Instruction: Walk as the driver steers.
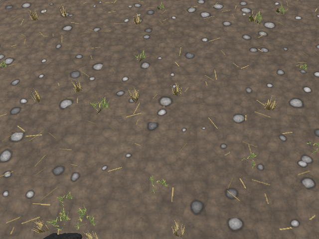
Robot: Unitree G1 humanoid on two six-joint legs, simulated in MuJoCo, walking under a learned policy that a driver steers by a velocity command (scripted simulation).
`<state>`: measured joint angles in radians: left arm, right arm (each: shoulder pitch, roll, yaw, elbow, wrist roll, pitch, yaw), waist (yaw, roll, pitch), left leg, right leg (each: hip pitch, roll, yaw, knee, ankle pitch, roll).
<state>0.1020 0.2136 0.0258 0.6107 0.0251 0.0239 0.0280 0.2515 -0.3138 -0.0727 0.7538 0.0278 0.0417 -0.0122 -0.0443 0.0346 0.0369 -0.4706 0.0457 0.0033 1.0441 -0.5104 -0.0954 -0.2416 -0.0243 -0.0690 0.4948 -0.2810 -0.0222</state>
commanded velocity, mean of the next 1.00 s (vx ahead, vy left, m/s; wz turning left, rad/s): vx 0.26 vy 0.00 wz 0.73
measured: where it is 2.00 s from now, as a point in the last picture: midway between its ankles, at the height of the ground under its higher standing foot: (49, 169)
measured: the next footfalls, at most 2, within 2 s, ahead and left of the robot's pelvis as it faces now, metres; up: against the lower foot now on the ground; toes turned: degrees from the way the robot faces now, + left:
left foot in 0.28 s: +0.03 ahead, +0.14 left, +0.00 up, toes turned +20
right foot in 0.78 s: +0.19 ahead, -0.01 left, +0.00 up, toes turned +49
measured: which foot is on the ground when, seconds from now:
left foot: up 0.00-0.26, down 0.28-0.76, up 0.78-1.00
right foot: down 0.00-0.28, up 0.30-0.76, down 0.78-1.00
